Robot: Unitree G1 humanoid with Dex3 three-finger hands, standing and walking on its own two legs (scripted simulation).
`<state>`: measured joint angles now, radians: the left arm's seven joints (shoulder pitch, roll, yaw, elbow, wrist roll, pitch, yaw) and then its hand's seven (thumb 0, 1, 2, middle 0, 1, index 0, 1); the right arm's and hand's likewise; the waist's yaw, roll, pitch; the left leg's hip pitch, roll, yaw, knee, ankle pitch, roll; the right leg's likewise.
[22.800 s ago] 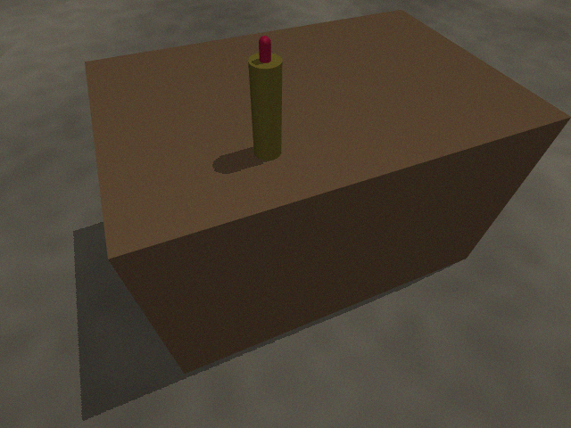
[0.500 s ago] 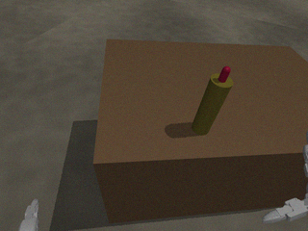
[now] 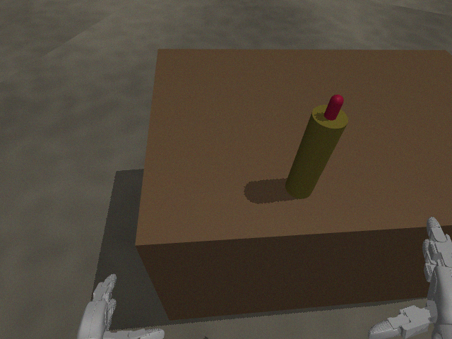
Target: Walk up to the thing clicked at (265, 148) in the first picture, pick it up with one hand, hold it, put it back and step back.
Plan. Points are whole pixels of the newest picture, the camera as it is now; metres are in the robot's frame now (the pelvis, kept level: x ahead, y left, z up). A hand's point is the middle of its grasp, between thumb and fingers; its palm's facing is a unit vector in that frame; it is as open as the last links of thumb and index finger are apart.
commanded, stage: home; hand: right
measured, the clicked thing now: (315, 150) +0.44 -0.21 +0.06
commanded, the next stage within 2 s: none
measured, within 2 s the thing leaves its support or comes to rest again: neither
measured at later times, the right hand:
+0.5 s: hand (307, 302) +0.19 -0.17 -0.11, palm faces +0.08 +0.98 -0.20, open 17.5 cm
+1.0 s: hand (340, 334) +0.14 -0.23 -0.13, palm faces -0.09 +0.93 -0.36, open 17.4 cm
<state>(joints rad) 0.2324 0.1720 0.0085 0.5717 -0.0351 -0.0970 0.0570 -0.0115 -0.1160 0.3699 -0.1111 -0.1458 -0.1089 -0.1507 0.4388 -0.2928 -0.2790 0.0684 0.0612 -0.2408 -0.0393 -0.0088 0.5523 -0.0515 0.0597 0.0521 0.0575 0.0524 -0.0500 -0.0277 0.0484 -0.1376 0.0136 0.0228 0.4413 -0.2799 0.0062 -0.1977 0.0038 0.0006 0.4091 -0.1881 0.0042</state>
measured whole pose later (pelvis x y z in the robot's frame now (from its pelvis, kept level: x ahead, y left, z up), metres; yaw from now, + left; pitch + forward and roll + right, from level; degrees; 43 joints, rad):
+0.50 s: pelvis +0.02 +0.00 +0.00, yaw +1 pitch +1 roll +0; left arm 0.20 0.20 -0.02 0.66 -0.01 -0.02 0.05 0.00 0.86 0.88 -0.20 -0.29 -0.20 -0.29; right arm 0.22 -0.16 -0.02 0.56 0.02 -0.07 -0.07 -0.01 0.56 -0.04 0.06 0.05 0.06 0.05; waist 0.00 0.01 0.04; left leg -0.17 0.00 0.00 0.44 -0.29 0.00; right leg -0.24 -0.01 -0.02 0.45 -0.23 0.00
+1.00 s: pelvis +0.01 +0.00 +0.00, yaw +2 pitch -1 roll +0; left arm 0.20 0.33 0.02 0.85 0.03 0.00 -0.01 0.00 0.90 0.90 -0.21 -0.30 -0.20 -0.30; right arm 0.21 -0.32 0.01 0.85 -0.03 -0.04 -0.01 0.00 0.54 -0.05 0.07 0.05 0.06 0.05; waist 0.02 -0.02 0.00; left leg -0.13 -0.01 -0.01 0.46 -0.30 0.01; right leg -0.20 -0.02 -0.03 0.46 -0.24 0.01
